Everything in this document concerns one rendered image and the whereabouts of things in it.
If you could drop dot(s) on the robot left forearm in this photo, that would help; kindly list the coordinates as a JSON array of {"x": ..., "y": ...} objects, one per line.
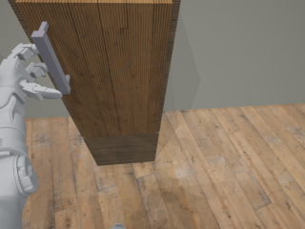
[{"x": 12, "y": 123}]

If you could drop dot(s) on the robot left upper arm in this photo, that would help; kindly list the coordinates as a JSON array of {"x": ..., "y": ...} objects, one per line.
[{"x": 18, "y": 181}]

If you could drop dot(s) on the left robot shin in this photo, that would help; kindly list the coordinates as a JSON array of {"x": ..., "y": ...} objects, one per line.
[{"x": 118, "y": 225}]

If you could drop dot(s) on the handle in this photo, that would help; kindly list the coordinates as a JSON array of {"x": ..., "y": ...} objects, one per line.
[{"x": 44, "y": 47}]

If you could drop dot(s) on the cupboard door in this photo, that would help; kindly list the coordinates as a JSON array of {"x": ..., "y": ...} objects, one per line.
[{"x": 115, "y": 54}]

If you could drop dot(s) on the left robot hand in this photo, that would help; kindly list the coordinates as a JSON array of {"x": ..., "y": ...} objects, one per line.
[{"x": 14, "y": 75}]

